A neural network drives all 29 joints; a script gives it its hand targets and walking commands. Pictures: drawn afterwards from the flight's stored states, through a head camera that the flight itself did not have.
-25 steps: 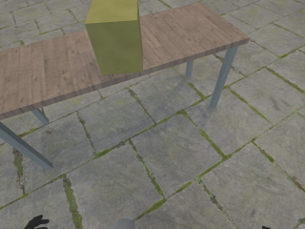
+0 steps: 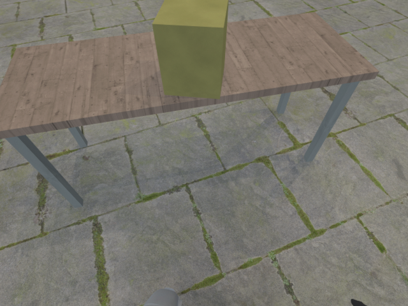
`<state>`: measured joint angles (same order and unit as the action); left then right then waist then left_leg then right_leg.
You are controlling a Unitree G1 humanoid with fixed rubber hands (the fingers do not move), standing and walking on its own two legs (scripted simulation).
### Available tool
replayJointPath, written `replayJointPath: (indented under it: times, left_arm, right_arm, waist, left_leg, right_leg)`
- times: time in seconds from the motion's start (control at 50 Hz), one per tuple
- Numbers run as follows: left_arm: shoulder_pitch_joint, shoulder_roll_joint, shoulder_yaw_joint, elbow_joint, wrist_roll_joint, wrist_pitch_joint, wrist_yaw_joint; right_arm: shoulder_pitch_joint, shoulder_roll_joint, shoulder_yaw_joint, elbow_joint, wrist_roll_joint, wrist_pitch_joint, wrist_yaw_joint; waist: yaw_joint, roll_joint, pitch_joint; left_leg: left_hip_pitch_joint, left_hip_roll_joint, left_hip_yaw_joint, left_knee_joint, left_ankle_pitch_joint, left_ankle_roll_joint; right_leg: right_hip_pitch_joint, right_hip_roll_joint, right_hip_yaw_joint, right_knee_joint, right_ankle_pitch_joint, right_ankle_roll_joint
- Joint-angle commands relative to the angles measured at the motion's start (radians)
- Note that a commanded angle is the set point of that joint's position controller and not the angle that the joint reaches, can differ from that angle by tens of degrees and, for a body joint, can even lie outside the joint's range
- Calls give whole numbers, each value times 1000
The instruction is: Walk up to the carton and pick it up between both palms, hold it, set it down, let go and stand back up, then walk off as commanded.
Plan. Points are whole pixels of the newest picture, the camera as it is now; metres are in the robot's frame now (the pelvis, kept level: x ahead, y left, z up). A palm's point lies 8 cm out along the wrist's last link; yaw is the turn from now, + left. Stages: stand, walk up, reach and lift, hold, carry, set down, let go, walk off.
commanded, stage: walk up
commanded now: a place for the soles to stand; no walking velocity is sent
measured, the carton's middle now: (194, 48) +0.89 +0.05 +0.01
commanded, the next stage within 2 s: none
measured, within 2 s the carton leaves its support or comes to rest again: neither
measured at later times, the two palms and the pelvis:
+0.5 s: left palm out of the picture +0.04 +0.29 -0.08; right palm out of the picture +0.15 -0.32 -0.11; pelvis +0.02 -0.03 +0.00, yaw +9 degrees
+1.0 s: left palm out of the picture +0.00 +0.28 -0.10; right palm (361, 289) +0.18 -0.32 -0.11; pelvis +0.01 -0.04 -0.01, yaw +17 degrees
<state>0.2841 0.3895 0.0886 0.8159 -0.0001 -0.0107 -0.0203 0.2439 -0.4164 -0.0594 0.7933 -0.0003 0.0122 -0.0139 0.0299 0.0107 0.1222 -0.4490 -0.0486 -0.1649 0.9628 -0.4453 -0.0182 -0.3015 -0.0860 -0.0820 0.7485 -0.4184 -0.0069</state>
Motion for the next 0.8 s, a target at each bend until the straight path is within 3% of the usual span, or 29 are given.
replayJointPath:
  times: [0.0, 0.04, 0.06, 0.08, 0.1, 0.12, 0.16, 0.2, 0.24, 0.26, 0.28, 0.3, 0.32, 0.34, 0.36, 0.38, 0.4, 0.42, 0.44, 0.48, 0.52, 0.54, 0.56, 0.58, 0.6, 0.68, 0.72, 0.76, 0.78]
  left_arm:
    - [5, 295, 91, -91, 26, -29, 15]
    - [-41, 285, 83, -119, 14, -1, 18]
    - [-39, 254, 64, -133, 1, 2, 23]
    - [-37, 178, 35, -141, 8, -1, 19]
    - [-78, 153, 39, -172, -4, 5, 16]
    - [-128, 220, 48, -172, 6, 15, 24]
    - [-136, 218, 48, -137, 13, 6, 25]
    - [-66, 212, 55, -107, 15, -10, 15]
    - [-42, 198, 60, -74, 11, -16, 12]
    - [20, 174, 56, -51, 0, -33, 18]
    - [95, 205, 67, -25, 26, -46, 31]
    - [75, 319, 85, -11, 47, -54, 38]
    - [27, 356, 95, -23, 29, -54, 35]
    - [22, 344, 81, -12, 29, -51, 32]
    - [-12, 325, 90, -54, 21, -54, 31]
    - [-72, 268, 72, -56, 12, -52, 32]
    - [-88, 249, 60, -71, 30, -55, 33]
    - [-76, 261, 61, -54, 32, -49, 24]
    - [-15, 284, 69, -42, 35, -47, 30]
    - [-50, 276, 63, -69, 21, -38, 26]
    - [-87, 266, 66, -90, 12, -17, 22]
    - [-88, 230, 49, -94, 6, -8, 20]
    - [-60, 179, 34, -106, -10, -7, 21]
    - [-91, 162, 26, -120, -2, -12, 23]
    - [-164, 205, 33, -115, -5, 1, 26]
    - [-80, 192, 54, -31, -5, 2, 19]
    - [-6, 221, 55, 11, 21, -17, 22]
    - [-39, 302, 66, -2, 35, -22, 21]
    - [-72, 329, 69, -21, 30, -28, 18]
  right_arm:
    - [-16, -168, -35, -90, -7, -66, -10]
    - [109, -165, -51, -33, -7, -84, -16]
    - [142, -207, -70, -16, -21, -88, -21]
    - [170, -257, -89, -18, -49, -87, -25]
    - [163, -327, -102, -38, -51, -86, -33]
    - [162, -332, -97, -33, -25, -79, -31]
    - [122, -281, -82, -32, -34, -81, -43]
    - [61, -271, -69, -42, -33, -76, -35]
    - [3, -238, -64, -66, -45, -66, -32]
    - [-68, -226, -55, -75, -39, -55, -32]
    - [-51, -156, -32, -66, -31, -48, -31]
    - [-43, -89, -3, -90, -7, -57, -32]
    - [-25, -144, -26, -89, -18, -47, -36]
    - [-93, -201, -37, -82, -15, -47, -40]
    - [-30, -191, -41, -83, -18, -49, -37]
    - [11, -169, -39, -51, -17, -45, -31]
    - [31, -167, -41, -44, -15, -56, -23]
    - [44, -167, -34, -34, -12, -64, -18]
    - [10, -156, -40, -28, -20, -59, -11]
    - [12, -152, -35, -50, -14, -68, -18]
    - [73, -144, -35, -18, -13, -84, -20]
    - [134, -202, -50, 14, -26, -95, -29]
    - [110, -258, -71, 1, -53, -98, -32]
    - [132, -279, -80, -9, -57, -96, -39]
    - [127, -297, -72, -14, -32, -90, -36]
    - [-49, -248, -54, -50, -36, -69, -40]
    - [-103, -195, -25, -59, -18, -58, -36]
    - [-93, -144, -14, -63, -6, -58, -37]
    - [-86, -179, -29, -51, -12, -55, -44]
  waist:
    - [46, -256, -81]
    - [-22, -189, -178]
    - [-39, -126, -252]
    - [-59, 70, -277]
    - [-46, 159, -222]
    - [-87, 132, -213]
    - [-51, 74, -106]
    - [-25, 205, -128]
    - [-12, 199, -169]
    - [36, 200, -148]
    - [69, 37, -198]
    - [72, -203, -153]
    - [36, -188, -119]
    - [62, -172, -57]
    - [17, -88, -53]
    - [-19, -121, -32]
    - [-20, -170, -32]
    - [-12, -199, -62]
    - [34, -203, -85]
    - [11, -225, -106]
    - [-16, -206, -159]
    - [-32, -148, -204]
    - [-35, 103, -258]
    - [-49, 51, -248]
    - [-65, 60, -193]
    - [10, 202, -113]
    - [54, 51, -142]
    - [49, -185, -104]
    - [40, -193, -90]
  left_leg:
    - [-173, 37, 208, -178, -24, 30]
    - [79, -17, 226, -492, 251, 45]
    - [290, -19, 135, -480, 330, 88]
    - [404, 65, -138, -487, 269, 156]
    - [418, 268, -568, -504, 307, 273]
    - [320, 312, -668, -550, 217, 344]
    - [233, 264, -540, -502, 316, 315]
    - [155, 190, -378, -446, 310, 263]
    - [93, 148, -341, -410, 323, 249]
    - [6, 103, -246, -315, 441, 208]
    - [-49, 69, -167, -186, 432, 131]
    - [-221, -57, -21, 17, 301, 58]
    - [-281, -55, 28, 22, -101, 35]
    - [-250, -14, 30, 61, -153, 31]
    - [-215, 0, 24, 95, -120, 40]
    - [-145, 0, 39, 72, -52, 52]
    - [-140, 30, 97, 20, -32, 40]
    - [-115, 30, 131, -58, 1, 32]
    - [-136, 20, 158, -77, 24, 38]
    - [-40, 12, 210, -163, 72, 42]
    - [107, -3, 210, -412, 209, 52]
    - [235, -14, 122, -489, 262, 64]
    - [390, 123, -167, -444, 445, 142]
    - [442, 271, -423, -432, 584, 249]
    - [247, 300, -493, -464, 483, 334]
    - [62, 202, -314, -433, 438, 239]
    - [-47, 113, -153, -283, 438, 144]
    - [-144, -61, 65, -50, 31, 48]
    - [-136, -32, 92, 51, -140, 48]
  right_leg:
    - [283, -244, 127, -153, 663, -185]
    - [254, -154, -9, 59, 606, -100]
    - [100, -110, -28, 166, 565, -55]
    - [-87, -67, -12, 292, 295, -20]
    - [-335, 65, 20, 342, -172, 20]
    - [-279, 36, 148, 369, -298, 0]
    - [-293, 24, 161, 331, -258, -12]
    - [-200, 27, 133, 183, -262, -13]
    - [-50, 53, 93, 32, -179, -15]
    - [68, 57, 76, -200, 0, -15]
    - [226, 22, 139, -303, 79, -25]
    - [268, -213, 398, -393, 164, -83]
    - [259, -339, 559, -418, 269, -120]
    - [158, -353, 557, -395, 312, -179]
    - [143, -343, 466, -363, 376, -177]
    - [102, -278, 355, -348, 364, -142]
    - [112, -248, 323, -339, 326, -163]
    - [151, -198, 254, -298, 431, -131]
    - [220, -206, 251, -268, 561, -115]
    - [190, -202, 179, -193, 591, -154]
    - [165, -148, 101, -50, 493, -100]
    - [98, -104, 63, 88, 509, -75]
    - [-104, -30, 56, 226, 327, -11]
    - [-247, 40, 38, 263, -64, 22]
    - [-172, 39, 114, 231, -277, 12]
    - [-51, 41, 86, 16, -147, -15]
    - [138, -1, 138, -211, 76, -51]
    - [103, -265, 446, -403, 22, -195]
    - [49, -339, 507, -400, 119, -255]
